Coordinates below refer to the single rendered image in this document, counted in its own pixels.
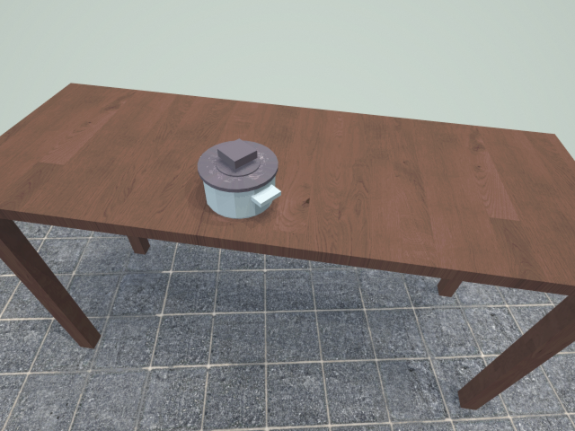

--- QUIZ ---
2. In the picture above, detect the lid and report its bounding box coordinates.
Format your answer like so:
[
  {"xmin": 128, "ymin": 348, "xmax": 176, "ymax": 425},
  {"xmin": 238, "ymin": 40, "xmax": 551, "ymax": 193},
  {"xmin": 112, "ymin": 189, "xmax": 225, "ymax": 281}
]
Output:
[{"xmin": 198, "ymin": 141, "xmax": 279, "ymax": 193}]

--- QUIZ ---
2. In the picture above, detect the pot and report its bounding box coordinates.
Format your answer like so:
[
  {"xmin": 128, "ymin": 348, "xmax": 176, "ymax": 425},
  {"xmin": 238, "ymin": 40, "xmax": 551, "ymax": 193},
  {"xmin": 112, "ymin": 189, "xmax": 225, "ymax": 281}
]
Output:
[{"xmin": 203, "ymin": 177, "xmax": 281, "ymax": 219}]

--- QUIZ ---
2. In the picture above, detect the table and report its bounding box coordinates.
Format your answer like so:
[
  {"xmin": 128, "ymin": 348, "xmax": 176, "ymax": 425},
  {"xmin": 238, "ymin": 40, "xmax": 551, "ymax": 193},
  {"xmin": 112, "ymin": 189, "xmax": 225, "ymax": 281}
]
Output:
[{"xmin": 0, "ymin": 83, "xmax": 575, "ymax": 410}]

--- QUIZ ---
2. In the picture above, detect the knob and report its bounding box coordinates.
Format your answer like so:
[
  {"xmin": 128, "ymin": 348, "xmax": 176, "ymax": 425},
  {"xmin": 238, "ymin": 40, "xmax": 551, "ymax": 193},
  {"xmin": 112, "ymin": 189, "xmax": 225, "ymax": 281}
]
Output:
[{"xmin": 217, "ymin": 138, "xmax": 257, "ymax": 169}]

